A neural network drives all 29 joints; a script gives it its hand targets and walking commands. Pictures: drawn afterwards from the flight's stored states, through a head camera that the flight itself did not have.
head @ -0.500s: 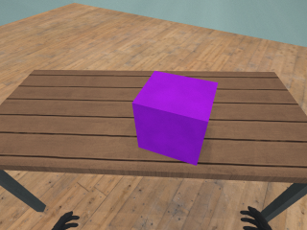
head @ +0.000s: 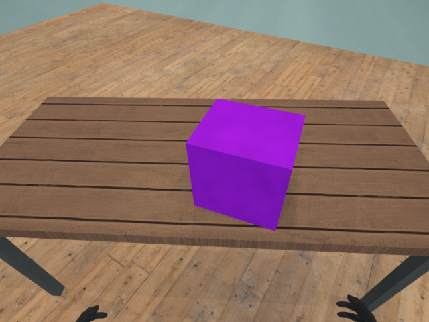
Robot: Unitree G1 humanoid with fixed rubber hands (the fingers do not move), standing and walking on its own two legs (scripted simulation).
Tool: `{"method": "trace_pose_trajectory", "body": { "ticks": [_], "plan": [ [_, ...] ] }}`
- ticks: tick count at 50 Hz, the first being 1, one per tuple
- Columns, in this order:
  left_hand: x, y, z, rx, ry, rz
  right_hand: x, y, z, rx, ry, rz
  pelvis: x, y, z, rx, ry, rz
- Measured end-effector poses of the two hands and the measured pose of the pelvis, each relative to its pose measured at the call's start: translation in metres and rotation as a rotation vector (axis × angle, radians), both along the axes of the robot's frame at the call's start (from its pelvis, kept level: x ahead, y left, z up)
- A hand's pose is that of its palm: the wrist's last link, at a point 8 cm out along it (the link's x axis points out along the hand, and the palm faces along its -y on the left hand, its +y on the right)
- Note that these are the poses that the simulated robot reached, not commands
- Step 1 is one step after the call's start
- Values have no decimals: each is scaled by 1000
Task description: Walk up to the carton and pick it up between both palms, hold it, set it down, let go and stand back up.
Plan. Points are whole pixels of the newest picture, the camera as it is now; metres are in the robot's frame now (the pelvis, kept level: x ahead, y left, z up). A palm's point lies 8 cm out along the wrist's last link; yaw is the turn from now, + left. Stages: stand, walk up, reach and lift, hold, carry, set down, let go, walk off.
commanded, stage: stand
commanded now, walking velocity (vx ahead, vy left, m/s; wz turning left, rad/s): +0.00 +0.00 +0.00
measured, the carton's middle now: (245, 163) +0.49 -0.06 -0.01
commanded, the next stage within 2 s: none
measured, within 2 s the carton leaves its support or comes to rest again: neither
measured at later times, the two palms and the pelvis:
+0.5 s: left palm out of the picture +0.10 +0.28 -0.09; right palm out of the picture +0.11 -0.27 -0.10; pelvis -0.01 +0.00 +0.00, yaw +0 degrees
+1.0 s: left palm out of the picture +0.09 +0.28 -0.09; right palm out of the picture +0.10 -0.27 -0.10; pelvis -0.01 +0.00 +0.00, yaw +0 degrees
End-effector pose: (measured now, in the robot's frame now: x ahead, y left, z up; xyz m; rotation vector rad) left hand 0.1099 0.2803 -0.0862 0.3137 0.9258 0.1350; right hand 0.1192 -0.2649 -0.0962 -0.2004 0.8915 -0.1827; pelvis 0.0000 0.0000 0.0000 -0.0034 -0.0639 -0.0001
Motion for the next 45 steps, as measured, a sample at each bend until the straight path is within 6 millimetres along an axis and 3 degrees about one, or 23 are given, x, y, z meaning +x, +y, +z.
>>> {"method": "trace_pose_trajectory", "body": {
  "ticks": [45],
  "plan": [
    [-20,4,-6,6,61,23,-18,0,-6,6,56,-14,-6,0,2,0,4,0]
  ]
}}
